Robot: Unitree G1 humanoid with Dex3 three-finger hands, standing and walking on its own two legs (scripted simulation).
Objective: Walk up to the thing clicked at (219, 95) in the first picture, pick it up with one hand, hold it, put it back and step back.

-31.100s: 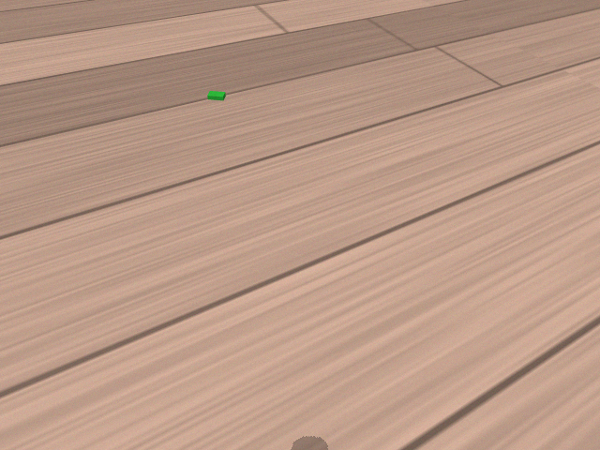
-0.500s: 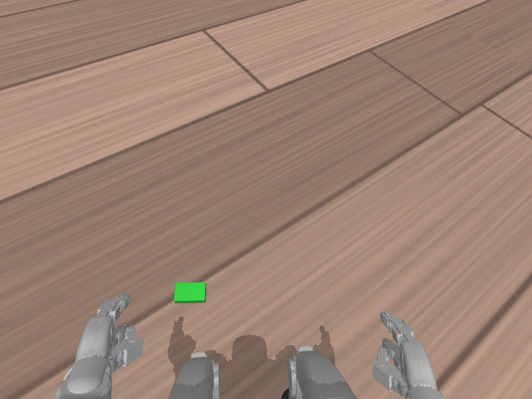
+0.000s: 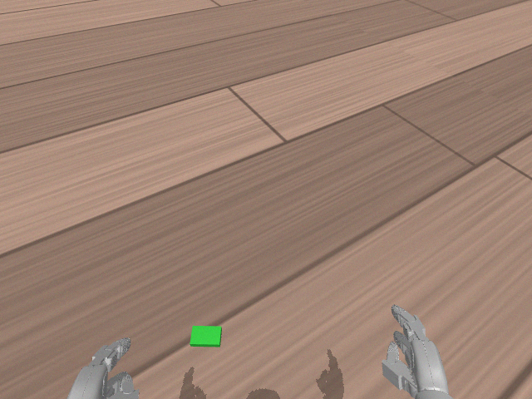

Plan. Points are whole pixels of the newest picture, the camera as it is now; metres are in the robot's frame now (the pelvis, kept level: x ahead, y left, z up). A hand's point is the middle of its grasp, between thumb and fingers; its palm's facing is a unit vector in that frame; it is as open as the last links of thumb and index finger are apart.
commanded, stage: home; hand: left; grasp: from above
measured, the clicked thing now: (206, 336) +0.45 +0.16 -0.70
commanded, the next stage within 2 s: stand in 1.76 s
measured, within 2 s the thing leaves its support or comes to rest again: neither
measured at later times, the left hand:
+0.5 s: hand out of the picture +0.16 +0.18 -0.05, palm faces +0.04 -0.98 -0.20, open 7.4 cm
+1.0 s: hand out of the picture +0.15 +0.17 -0.05, palm faces +0.03 -0.98 -0.19, open 7.4 cm
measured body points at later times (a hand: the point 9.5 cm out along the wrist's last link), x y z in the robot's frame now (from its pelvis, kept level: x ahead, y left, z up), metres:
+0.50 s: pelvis -0.01 +0.00 +0.00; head +0.01 +0.01 +0.45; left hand +0.15 +0.23 -0.03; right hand +0.14 -0.25 -0.06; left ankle +0.00 +0.11 -0.68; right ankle -0.01 -0.13 -0.68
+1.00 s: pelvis -0.01 +0.00 +0.00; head +0.01 +0.01 +0.45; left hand +0.15 +0.23 -0.03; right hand +0.15 -0.25 -0.06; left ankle +0.00 +0.11 -0.68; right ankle -0.01 -0.13 -0.68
